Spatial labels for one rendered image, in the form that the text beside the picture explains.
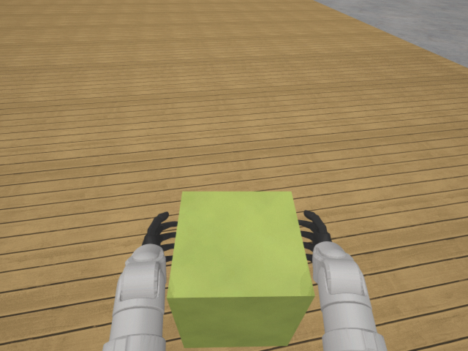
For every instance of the carton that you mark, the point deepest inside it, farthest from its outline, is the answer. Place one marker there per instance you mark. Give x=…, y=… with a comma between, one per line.
x=239, y=275

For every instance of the left robot hand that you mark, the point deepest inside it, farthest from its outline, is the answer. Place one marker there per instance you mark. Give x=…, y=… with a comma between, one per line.
x=153, y=235

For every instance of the right robot hand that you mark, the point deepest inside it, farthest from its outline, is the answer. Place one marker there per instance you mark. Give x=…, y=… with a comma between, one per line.
x=319, y=230

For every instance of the left robot forearm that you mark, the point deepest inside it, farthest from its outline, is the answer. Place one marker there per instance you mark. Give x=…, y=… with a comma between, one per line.
x=139, y=303

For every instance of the right robot forearm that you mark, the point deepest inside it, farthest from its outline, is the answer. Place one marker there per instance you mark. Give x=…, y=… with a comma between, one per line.
x=344, y=301

